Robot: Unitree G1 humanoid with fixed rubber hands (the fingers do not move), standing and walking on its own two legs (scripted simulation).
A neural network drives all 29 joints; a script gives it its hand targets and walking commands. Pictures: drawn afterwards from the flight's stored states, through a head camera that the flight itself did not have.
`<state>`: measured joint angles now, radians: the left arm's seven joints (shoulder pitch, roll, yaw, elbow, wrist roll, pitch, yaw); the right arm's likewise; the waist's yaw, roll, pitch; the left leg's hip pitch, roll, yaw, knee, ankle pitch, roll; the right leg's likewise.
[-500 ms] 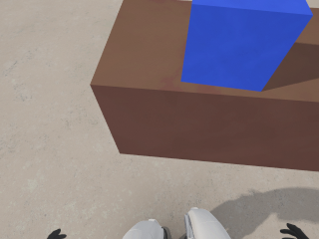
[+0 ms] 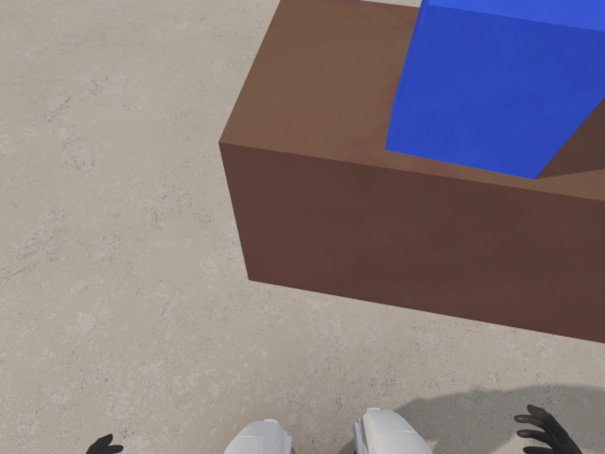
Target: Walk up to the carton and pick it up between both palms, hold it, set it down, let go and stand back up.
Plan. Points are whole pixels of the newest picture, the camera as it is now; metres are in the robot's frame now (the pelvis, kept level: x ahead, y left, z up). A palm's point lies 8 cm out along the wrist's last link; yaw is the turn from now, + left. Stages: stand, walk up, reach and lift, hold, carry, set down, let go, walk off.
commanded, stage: walk up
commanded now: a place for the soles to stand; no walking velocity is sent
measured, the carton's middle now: (488, 78) +0.70 -0.31 +0.07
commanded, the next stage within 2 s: none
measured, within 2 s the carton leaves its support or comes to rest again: neither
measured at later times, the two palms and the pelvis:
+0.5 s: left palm out of the picture +0.00 +0.23 -0.10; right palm out of the picture +0.07 -0.40 -0.11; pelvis -0.05 -0.09 -0.01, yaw -2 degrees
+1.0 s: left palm out of the picture +0.01 +0.26 -0.11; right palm out of the picture -0.01 -0.37 -0.10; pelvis -0.07 -0.05 -0.01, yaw -2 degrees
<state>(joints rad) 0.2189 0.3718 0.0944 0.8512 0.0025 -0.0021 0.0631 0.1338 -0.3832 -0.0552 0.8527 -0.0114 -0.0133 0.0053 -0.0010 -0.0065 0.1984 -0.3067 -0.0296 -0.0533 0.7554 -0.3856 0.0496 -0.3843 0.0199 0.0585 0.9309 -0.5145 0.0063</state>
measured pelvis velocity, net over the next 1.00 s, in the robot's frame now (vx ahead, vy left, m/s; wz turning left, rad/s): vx -0.07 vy -0.05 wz -0.04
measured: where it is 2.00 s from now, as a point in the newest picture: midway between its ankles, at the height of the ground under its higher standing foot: outside the picture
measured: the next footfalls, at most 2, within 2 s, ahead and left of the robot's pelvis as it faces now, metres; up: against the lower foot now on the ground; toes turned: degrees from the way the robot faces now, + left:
right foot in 0.36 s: +0.00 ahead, -0.19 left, +0.00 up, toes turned +2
left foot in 0.82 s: +0.00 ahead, +0.07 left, +0.00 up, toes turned -6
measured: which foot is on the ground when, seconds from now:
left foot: down 0.00-0.38, up 0.40-0.80, down 0.82-1.00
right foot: up 0.00-0.34, down 0.36-1.00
